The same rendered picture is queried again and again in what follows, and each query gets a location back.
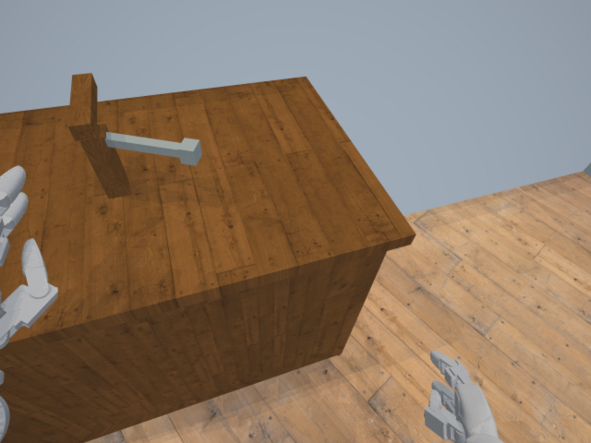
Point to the right robot hand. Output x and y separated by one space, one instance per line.
467 411

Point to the left robot hand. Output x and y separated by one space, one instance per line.
27 303

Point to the tap lever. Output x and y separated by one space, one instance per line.
189 151

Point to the counter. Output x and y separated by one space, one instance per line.
180 283

